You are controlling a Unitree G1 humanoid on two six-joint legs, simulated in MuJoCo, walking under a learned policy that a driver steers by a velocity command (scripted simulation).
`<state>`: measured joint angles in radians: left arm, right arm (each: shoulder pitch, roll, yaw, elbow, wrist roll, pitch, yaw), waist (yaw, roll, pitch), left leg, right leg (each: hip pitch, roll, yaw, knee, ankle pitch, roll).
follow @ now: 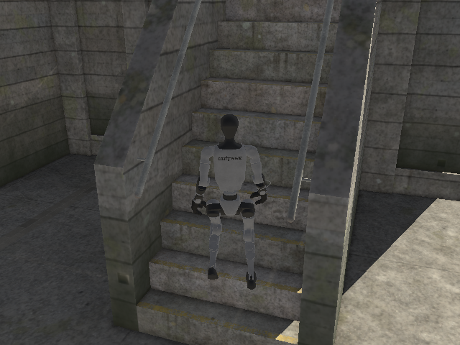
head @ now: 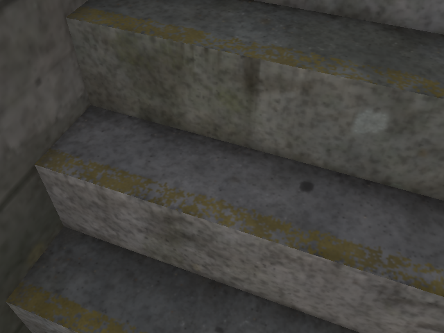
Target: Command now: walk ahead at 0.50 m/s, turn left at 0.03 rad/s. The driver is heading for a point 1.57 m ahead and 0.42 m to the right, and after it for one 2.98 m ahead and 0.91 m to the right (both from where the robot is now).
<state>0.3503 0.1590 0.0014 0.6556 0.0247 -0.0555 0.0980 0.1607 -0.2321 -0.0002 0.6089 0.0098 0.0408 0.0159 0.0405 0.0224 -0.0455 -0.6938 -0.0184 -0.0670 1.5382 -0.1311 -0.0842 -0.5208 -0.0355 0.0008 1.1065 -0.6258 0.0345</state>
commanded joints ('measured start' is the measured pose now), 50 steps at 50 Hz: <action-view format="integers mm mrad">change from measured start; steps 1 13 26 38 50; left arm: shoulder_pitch -104 -329 -446 -481 -530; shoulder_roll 179 -134 -156 -145 -120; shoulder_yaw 56 -93 -77 -111 -118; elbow -112 -164 -24 -2 -98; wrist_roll -8 -4 -46 -68 -49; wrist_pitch -2 -68 12 16 18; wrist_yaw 20 -172 -107 -54 -55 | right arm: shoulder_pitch -94 496 547 464 404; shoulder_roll -36 -158 76 26 -75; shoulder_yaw -2 -68 3 22 -28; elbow -107 333 396 414 433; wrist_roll -20 -38 -63 -68 -61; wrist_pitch -9 -25 -73 -55 -65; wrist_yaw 8 -26 -68 -79 -57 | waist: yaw -43 -134 -139 -137 -124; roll -133 0 128 94 127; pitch -37 -362 62 98 63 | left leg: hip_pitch -57 1135 673 541 701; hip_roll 69 229 259 343 414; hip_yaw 57 -218 -323 -187 -10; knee -228 -977 -1225 -1398 -1512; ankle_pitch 13 718 -317 -371 -291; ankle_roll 16 200 104 144 297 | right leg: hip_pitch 84 -1011 -1199 -1328 -1265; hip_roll -229 -59 146 81 -69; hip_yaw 444 -81 197 91 9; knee -230 1333 1402 1347 1247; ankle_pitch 521 126 692 592 406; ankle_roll -201 57 -80 -10 -5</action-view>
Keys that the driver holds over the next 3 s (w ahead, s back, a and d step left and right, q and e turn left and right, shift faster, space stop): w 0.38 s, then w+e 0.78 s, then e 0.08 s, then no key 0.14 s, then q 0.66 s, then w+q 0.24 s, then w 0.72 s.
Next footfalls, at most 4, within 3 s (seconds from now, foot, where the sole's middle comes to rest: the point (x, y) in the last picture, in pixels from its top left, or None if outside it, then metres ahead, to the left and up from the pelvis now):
0.18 left None -0.02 0.21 -0.93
1.14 right None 0.07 -0.15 -0.69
2.14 left None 0.14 0.00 -0.69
2.56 right None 0.12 -0.22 -0.42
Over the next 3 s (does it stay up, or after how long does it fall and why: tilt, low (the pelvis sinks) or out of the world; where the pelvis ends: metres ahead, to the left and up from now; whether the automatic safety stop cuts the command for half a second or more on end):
stays up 0.08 -0.19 0.12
